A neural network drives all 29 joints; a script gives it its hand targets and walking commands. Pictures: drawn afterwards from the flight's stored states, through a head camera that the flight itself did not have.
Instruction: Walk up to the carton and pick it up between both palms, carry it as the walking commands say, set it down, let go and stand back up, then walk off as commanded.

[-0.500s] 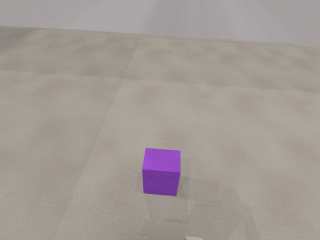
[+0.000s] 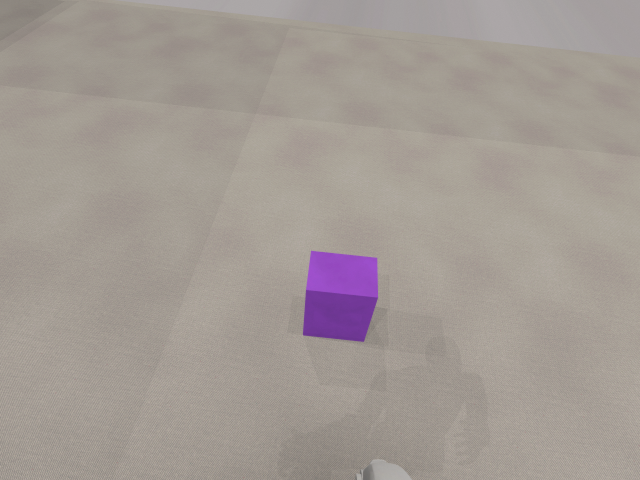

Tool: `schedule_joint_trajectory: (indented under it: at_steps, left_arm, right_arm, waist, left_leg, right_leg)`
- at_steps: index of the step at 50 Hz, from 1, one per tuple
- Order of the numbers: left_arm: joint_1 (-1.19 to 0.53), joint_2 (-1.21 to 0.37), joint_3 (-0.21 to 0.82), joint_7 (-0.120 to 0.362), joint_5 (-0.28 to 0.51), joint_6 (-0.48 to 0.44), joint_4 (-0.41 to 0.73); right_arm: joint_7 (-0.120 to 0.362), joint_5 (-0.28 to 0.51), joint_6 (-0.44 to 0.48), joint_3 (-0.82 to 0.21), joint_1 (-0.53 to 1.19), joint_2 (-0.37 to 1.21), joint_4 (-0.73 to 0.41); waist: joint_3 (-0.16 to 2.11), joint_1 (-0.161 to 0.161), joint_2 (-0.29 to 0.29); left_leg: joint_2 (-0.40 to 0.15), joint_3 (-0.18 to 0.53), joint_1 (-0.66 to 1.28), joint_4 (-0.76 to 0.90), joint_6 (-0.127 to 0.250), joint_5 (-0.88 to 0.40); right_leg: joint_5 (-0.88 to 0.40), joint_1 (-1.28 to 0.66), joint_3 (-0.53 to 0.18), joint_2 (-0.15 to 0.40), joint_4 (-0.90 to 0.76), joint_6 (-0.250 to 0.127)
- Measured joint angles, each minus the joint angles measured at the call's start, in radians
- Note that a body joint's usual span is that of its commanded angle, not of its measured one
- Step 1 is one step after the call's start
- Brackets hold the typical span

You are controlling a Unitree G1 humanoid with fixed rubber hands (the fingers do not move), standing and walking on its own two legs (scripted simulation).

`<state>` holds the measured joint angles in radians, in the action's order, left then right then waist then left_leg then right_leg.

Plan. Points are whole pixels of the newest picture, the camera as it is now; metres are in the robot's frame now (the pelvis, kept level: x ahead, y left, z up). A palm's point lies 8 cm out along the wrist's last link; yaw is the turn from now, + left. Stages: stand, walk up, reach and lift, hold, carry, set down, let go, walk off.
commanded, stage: walk off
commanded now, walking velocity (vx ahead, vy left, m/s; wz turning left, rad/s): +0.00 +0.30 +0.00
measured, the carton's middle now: (338, 298) +0.78 -0.08 -0.62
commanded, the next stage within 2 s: stand in 1.74 s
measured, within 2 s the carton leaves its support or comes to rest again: neither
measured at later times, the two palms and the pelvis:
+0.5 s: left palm out of the picture -0.04 +0.37 -0.13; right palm out of the picture +0.02 -0.13 -0.13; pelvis -0.04 +0.11 +0.01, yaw +0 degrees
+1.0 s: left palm out of the picture -0.03 +0.50 -0.12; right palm out of the picture -0.03 +0.03 -0.15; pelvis -0.06 +0.26 +0.01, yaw -2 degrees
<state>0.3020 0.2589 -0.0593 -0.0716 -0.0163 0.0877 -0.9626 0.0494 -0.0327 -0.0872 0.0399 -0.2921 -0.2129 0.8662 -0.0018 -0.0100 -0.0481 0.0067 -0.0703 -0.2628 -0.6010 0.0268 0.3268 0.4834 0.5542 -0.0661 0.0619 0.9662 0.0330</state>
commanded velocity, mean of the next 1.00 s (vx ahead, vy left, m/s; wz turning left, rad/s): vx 0.00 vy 0.30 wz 0.00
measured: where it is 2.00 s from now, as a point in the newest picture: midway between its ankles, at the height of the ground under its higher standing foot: outside the picture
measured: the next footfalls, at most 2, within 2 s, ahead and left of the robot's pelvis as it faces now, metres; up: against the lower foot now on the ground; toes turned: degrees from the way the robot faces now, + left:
right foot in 0.20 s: +0.02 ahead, -0.05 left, +0.00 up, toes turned -11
left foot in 0.56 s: +0.03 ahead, +0.32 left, +0.00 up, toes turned +3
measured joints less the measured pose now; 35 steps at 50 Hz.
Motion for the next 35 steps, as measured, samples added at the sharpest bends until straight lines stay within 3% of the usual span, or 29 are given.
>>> schedule_joint_trajectory:
  at_steps: [2,4,7,9,10,13,16,19,22,25,28,29,30,32,35]
  left_arm:
    - [-0.009,0.009,-0.011,0.008,0.004,0.001,-0.01]
    - [-0.018,0.013,-0.016,0.014,0.003,-0.007,-0.02]
    - [-0.035,-0.001,-0.01,0.001,0.011,-0.024,-0.028]
    - [-0.041,-0.023,0.005,-0.01,0.018,-0.039,-0.026]
    - [-0.045,-0.038,0.013,-0.012,0.014,-0.049,-0.028]
    - [-0.073,-0.081,0.024,-0.017,-0.001,-0.056,-0.03]
    - [-0.065,-0.105,0.025,-0.016,-0.006,-0.059,-0.037]
    - [-0.051,-0.106,0.023,-0.004,-0.004,-0.051,-0.056]
    - [-0.041,-0.091,0.011,-0.001,-0.014,-0.048,-0.071]
    - [-0.045,-0.068,-0.011,-0.003,-0.023,-0.047,-0.087]
    - [-0.05,-0.049,-0.03,-0.003,-0.026,-0.036,-0.1]
    - [-0.053,-0.036,-0.035,0.0,-0.024,-0.035,-0.103]
    - [-0.054,-0.02,-0.04,0.002,-0.024,-0.033,-0.104]
    - [-0.046,0.001,-0.042,-0.01,-0.017,-0.013,-0.114]
    - [-0.058,0.016,-0.046,-0.006,0.0,0.008,-0.123]
  right_arm:
    - [-0.009,-0.01,0.002,-0.009,-0.012,0.016,0.013]
    - [-0.02,-0.011,0.002,-0.013,-0.016,0.029,0.031]
    - [-0.04,-0.013,0.009,-0.018,-0.013,0.04,0.048]
    - [-0.049,-0.009,0.009,-0.021,-0.008,0.038,0.058]
    - [-0.051,-0.003,0.009,-0.02,-0.009,0.031,0.065]
    - [-0.045,-0.003,-0.003,-0.013,-0.008,0.019,0.086]
    - [-0.026,-0.006,-0.021,-0.003,0.012,0.011,0.085]
    - [-0.01,-0.007,-0.02,0.01,0.028,0.002,0.078]
    - [-0.001,-0.002,-0.035,0.017,0.055,-0.001,0.065]
    - [0.013,0.007,-0.034,0.014,0.084,-0.002,0.044]
    - [0.017,0.002,-0.022,0.018,0.105,-0.014,0.03]
    - [0.013,-0.002,-0.011,0.022,0.115,-0.011,0.036]
    - [0.011,-0.01,-0.002,0.021,0.125,0.0,0.042]
    - [0.003,-0.017,0.014,0.006,0.128,0.015,0.039]
    - [-0.019,-0.014,0.017,-0.012,0.112,0.037,0.036]
  waist:
    - [-0.007,0.017,0.005]
    - [-0.012,0.023,0.01]
    - [-0.018,0.028,0.019]
    - [-0.024,0.025,0.03]
    - [-0.027,0.022,0.048]
    - [-0.053,0.033,0.106]
    - [-0.067,0.018,0.106]
    - [-0.064,0.011,0.094]
    - [-0.065,0.003,0.072]
    - [-0.072,-0.006,0.047]
    - [-0.071,-0.027,0.033]
    - [-0.078,-0.03,0.015]
    - [-0.088,-0.039,-0.01]
    - [-0.08,-0.03,-0.017]
    - [-0.063,0.005,-0.009]
  left_leg:
    - [0.007,-0.012,0.007,0.045,0.01,-0.03]
    - [0.016,-0.025,0.008,0.075,0.02,-0.052]
    - [0.036,-0.05,-0.009,0.074,0.037,-0.058]
    - [0.051,-0.077,-0.027,0.036,0.049,-0.039]
    - [0.05,-0.083,-0.046,-0.004,0.054,-0.019]
    - [0.043,-0.013,-0.146,-0.279,-0.001,0.132]
    - [0.038,0.054,-0.241,-0.512,-0.055,0.093]
    - [0.011,0.114,-0.277,-0.579,-0.094,0.017]
    - [-0.048,0.119,-0.243,-0.462,-0.129,-0.033]
    - [-0.094,0.103,-0.159,-0.233,-0.141,0.009]
    - [-0.102,0.063,-0.052,-0.003,-0.119,0.014]
    - [-0.086,0.052,-0.043,0.032,-0.104,-0.073]
    - [-0.071,0.034,-0.049,0.015,-0.089,-0.091]
    - [-0.073,0.016,-0.067,-0.016,-0.066,-0.066]
    - [-0.062,0.008,-0.069,0.018,-0.041,-0.076]
  right_leg:
    - [-0.008,0.035,0.022,-0.03,0.167,-0.021]
    - [-0.029,0.021,0.079,-0.036,0.204,-0.03]
    - [-0.041,-0.088,0.161,-0.024,0.004,-0.038]
    - [-0.108,-0.2,0.182,-0.021,-0.227,-0.036]
    - [-0.114,-0.244,0.189,-0.024,-0.315,-0.06]
    - [-0.13,-0.264,0.228,-0.021,-0.316,-0.085]
    - [-0.17,-0.277,0.217,0.007,-0.351,-0.061]
    - [-0.198,-0.283,0.206,0.043,-0.381,-0.034]
    - [-0.216,-0.281,0.195,0.076,-0.395,-0.007]
    - [-0.229,-0.276,0.192,0.104,-0.398,0.025]
    - [-0.23,-0.242,0.174,0.127,-0.369,0.064]
    - [-0.222,-0.226,0.158,0.145,-0.344,0.072]
    - [-0.155,-0.202,0.133,0.151,-0.293,0.056]
    - [0.016,-0.13,0.084,0.096,-0.096,0.014]
    - [0.047,-0.056,0.084,0.018,0.168,-0.028]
